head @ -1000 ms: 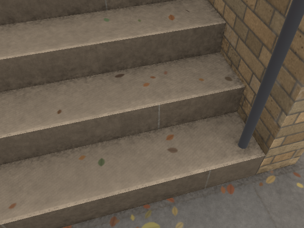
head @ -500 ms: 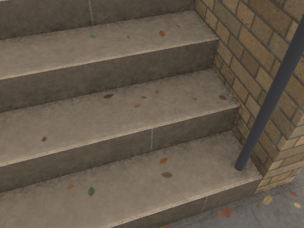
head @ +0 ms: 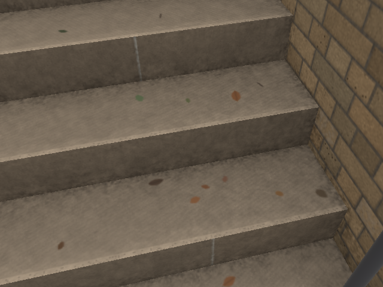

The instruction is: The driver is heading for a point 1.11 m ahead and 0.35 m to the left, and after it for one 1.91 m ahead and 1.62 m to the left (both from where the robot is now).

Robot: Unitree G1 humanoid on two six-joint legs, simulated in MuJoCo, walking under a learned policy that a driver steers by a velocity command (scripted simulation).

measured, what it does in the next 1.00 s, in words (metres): climbs, turning left: left foot 0.17 m higher, then right foot 0.17 m higher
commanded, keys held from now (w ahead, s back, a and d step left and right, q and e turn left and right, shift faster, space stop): w+q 0.84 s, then w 0.16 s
